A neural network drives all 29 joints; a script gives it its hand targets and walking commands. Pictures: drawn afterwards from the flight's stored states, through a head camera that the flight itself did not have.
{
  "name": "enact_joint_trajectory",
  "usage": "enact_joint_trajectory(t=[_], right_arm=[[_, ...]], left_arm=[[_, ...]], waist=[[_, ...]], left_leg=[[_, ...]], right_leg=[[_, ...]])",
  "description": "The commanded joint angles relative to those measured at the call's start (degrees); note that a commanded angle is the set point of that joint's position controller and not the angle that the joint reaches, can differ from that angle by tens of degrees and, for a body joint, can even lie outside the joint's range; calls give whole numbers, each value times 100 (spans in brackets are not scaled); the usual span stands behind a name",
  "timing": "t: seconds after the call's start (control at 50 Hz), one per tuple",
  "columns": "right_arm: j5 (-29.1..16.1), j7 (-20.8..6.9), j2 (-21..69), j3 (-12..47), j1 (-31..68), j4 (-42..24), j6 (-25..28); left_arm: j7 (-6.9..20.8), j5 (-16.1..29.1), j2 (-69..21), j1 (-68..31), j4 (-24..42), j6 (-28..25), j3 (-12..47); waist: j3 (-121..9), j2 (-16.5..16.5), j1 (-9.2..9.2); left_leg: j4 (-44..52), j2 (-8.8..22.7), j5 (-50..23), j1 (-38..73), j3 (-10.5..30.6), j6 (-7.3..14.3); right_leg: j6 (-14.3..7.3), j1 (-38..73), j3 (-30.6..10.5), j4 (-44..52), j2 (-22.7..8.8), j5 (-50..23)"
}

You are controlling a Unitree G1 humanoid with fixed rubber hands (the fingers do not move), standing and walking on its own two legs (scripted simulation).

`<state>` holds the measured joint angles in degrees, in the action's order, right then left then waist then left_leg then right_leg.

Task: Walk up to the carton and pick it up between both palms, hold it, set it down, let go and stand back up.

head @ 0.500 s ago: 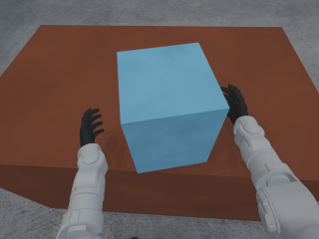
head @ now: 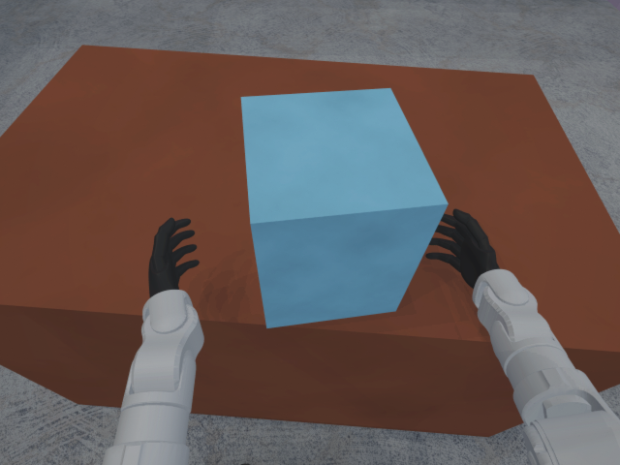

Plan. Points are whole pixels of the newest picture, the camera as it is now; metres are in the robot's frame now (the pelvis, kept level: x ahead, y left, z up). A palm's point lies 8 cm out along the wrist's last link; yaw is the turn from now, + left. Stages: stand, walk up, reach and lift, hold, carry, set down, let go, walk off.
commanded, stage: set down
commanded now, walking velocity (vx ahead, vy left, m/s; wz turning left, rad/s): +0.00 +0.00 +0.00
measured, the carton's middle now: (325, 214) +0.43 +0.02 +0.06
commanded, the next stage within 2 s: none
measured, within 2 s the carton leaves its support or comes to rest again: neither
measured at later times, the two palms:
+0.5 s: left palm (157, 329) +0.25 +0.20 +0.06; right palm (494, 330) +0.30 -0.21 +0.01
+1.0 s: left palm (148, 366) +0.21 +0.20 +0.06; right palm (511, 377) +0.24 -0.22 +0.01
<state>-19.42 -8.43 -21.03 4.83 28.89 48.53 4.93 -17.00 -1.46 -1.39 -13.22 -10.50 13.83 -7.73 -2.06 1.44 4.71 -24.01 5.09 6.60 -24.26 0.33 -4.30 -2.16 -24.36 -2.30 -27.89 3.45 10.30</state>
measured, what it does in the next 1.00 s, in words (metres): stands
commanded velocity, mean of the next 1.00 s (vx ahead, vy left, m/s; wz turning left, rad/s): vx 0.00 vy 0.00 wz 0.00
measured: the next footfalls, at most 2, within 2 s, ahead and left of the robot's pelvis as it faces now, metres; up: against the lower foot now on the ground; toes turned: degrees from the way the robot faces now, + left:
none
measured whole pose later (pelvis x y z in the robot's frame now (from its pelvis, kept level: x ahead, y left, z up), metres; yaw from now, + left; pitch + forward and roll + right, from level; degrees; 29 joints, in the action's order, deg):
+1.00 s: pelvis +0.00 +0.00 +0.00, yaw +0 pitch +3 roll +0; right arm -19.4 -11.3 -24.3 4.6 -7.3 20.1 4.9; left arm -17.2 -1.4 -1.1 15.0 15.5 17.9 1.3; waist -1.4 1.9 4.7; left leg -24.0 5.1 7.3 -19.7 0.3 -4.3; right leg -2.2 -19.8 -2.3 -27.9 3.4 11.0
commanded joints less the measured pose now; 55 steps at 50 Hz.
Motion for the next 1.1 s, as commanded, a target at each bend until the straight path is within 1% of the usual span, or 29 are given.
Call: enact_joint_trajectory(t=[0.0, 0.06, 0.1, 0.12, 0.14, 0.26, 0.3, 0.36, 0.38, 0.4, 0.42, 0.44, 0.46, 0.5, 0.52, 0.54, 0.58, 0.6, 0.64, 0.66, 0.68, 0.7, 0.72, 0.76, 0.84, 0.86, 0.98, 1.02, 1.08], right_arm=[[-384, -126, -1653, -472, 1344, -1989, 396], [-453, -94, -1694, -546, 855, -2676, 490], [-339, -131, -1824, -744, 990, -2810, 525], [-414, -126, -1745, -623, 740, -3046, 593], [-429, -90, -1830, -740, 492, -3095, 630], [-434, -235, -1854, -755, 77, -3301, 585], [-410, -273, -1816, -988, -299, -3159, 600], [-422, -294, -1854, -1022, -593, -3706, 631], [-343, -330, -1850, -1090, -718, -3610, 599], [-366, -331, -1888, -1031, -833, -3427, 540], [-447, -353, -1928, -1160, -171, -3771, 613], [-405, -351, -1910, -1147, -904, -3497, 561], [-367, -339, -1757, -993, -803, -3856, 569], [-375, -261, -1842, -1049, -1368, -4014, 573], [-421, -196, -1664, -997, -1181, -4284, 621], [-340, -241, -1855, -1171, -1633, -4159, 592], [-361, -305, -1886, -1222, -1537, -3854, 467], [-385, -379, -2005, -1215, -1019, -3845, 477], [-344, -392, -2058, -1345, -1479, -4137, 532], [-316, -364, -1872, -1147, -1449, -4099, 484], [-316, -361, -1952, -1234, -2226, -3982, 455], [-362, -402, -2067, -1333, -2109, -3909, 452], [-394, -387, -1975, -1237, -1877, -4328, 447], [-335, -434, -1974, -1301, -2337, -4193, 383], [-349, -379, -1919, -1360, -2167, -4836, 456], [-310, -346, -1780, -1348, -2541, -4677, 361], [-271, -328, -1939, -1500, -2838, -4860, 302], [-190, -235, -1646, -1357, -3203, -4626, 207], [-279, -275, -1837, -1585, -2866, -5305, 319]], left_arm=[[52, 401, 128, -1268, 1568, -42, 763], [87, 485, -11, -613, 2283, -60, 870], [147, 506, 63, -747, 2014, -37, 820], [120, 438, 98, -534, 2394, -85, 708], [135, 512, 29, -404, 2564, -110, 966], [25, 500, 176, -87, 2514, -120, 867], [11, 518, 73, 143, 2745, -108, 1121], [-10, 539, 84, 388, 3081, -45, 1266], [-54, 474, 11, 512, 3313, 1, 1354], [-20, 390, -12, 685, 2911, 31, 1285], [-95, 513, 101, 18, 3343, 8, 1328], [-63, 500, 13, 654, 3251, 83, 1333], [-37, 458, 86, 643, 3174, 31, 1285], [35, 436, -25, 1166, 3165, 33, 1255], [20, 338, 177, 1016, 3237, 22, 1036], [15, 423, 3, 1233, 3590, 25, 1329], [12, 443, -106, 1217, 3337, 158, 1352], [-71, 445, 57, 756, 3426, 176, 1251], [-79, 592, 40, 1155, 3939, 78, 1550], [-17, 479, -46, 1163, 3583, 97, 1514], [31, 484, -77, 1759, 3537, 103, 1480], [-30, 413, -132, 1694, 3927, 144, 1619], [-22, 360, 44, 1507, 3741, 95, 1437], [-28, 331, -15, 1955, 3532, 188, 1560], [-94, 496, 102, 1661, 4251, 11, 1570], [-40, 416, 91, 1926, 3729, 97, 1528], [-7, 529, 174, 2196, 4094, 143, 1646], [132, 482, 252, 2353, 3510, 153, 1590], [44, 669, 389, 2126, 4130, 33, 1564]], waist=[[-2757, 136, 248], [-3140, 340, 125], [-2902, 507, 73], [-3114, 291, 212], [-3088, 265, 49], [-2347, 631, 92], [-2220, 479, -176], [-2355, 617, -105], [-2127, 420, -242], [-1806, 518, -214], [-2136, 506, -175], [-2031, 456, -236], [-2022, 764, -84], [-1988, 815, -306], [-2165, 695, -39], [-1885, 628, -408], [-1566, 520, -389], [-1589, 417, -214], [-1888, 494, -347], [-1664, 533, -238], [-1657, 762, -440], [-1553, 357, -522], [-1508, 554, -346], [-1182, 517, -428], [-1582, 600, -288], [-1201, 586, -406], [-1004, 497, -514], [-813, 438, -537], [-1130, 644, -484]], left_leg=[[201, -410, -1132, 1999, -262, 242], [91, -356, -1452, 2388, -201, 320], [110, -380, -1293, 2228, -219, 323], [72, -404, -1392, 2329, -226, 284], [70, -426, -1515, 2462, -178, 264], [353, -384, -346, 1898, -215, 448], [379, -391, -165, 2009, -84, 383], [364, -396, -106, 2084, -139, 416], [438, -406, -14, 1938, -118, 384], [477, -421, -80, 1886, -119, 399], [405, -378, 146, 1811, -80, 407], [447, -406, 63, 1890, -46, 410], [430, -417, -81, 1830, -97, 451], [454, -442, -277, 1894, -47, 429], [417, -463, -314, 1914, -171, 431], [483, -434, -250, 2005, -82, 408], [570, -427, -3, 1895, -84, 369], [580, -426, 281, 1679, -59, 385], [529, -392, 77, 1892, -19, 369], [537, -459, 422, 1930, -54, 385], [551, -383, -86, 2213, 4, 409], [628, -398, -151, 2264, -52, 337], [630, -408, 223, 1968, -71, 397], [692, -408, 473, 2115, -25, 355], [508, -407, 317, 1917, -76, 333], [571, -432, 662, 1905, -39, 295], [654, -353, 712, 2149, -112, 323], [578, -440, 646, 2163, -161, 351], [517, -365, 716, 2073, -103, 324]], right_leg=[[-93, 1443, 216, 974, 85, -853], [-81, 1620, 228, 880, 76, -1176], [-82, 1389, 229, 926, 57, -980], [-74, 1434, 194, 886, 69, -1080], [-102, 1505, 268, 894, 97, -1172], [-66, 1326, 43, 1010, -98, -86], [-111, 1239, 49, 999, -157, -82], [-54, 1224, -4, 1056, -185, 122], [-90, 1251, 37, 1047, -200, 103], [-80, 1195, 24, 1045, -179, 55], [-106, 1108, 6, 1002, -191, 327], [-92, 1289, -72, 1083, -265, 138], [-43, 1382, -135, 1149, -284, 131], [8, 1635, -149, 1134, -270, -280], [8, 1593, -145, 1120, -264, -116], [22, 1501, -82, 1130, -262, -56], [-58, 1253, 24, 1128, -151, 270], [-60, 1133, -62, 1113, -270, 514], [-43, 1196, -17, 1088, -253, 267], [-61, 1056, -152, 1201, -297, 572], [-84, 1253, 0, 1145, -225, 20], [-90, 1113, 70, 1166, -185, -107], [-54, 1106, -79, 1185, -215, 448], [-107, 1033, -132, 1299, -280, 650], [6, 1110, -251, 1228, -384, 851], [-4, 1085, -301, 1320, -399, 1100], [-23, 807, -25, 1288, -273, 893], [16, 978, -245, 1373, -396, 822], [15, 857, -134, 1284, -334, 1120]])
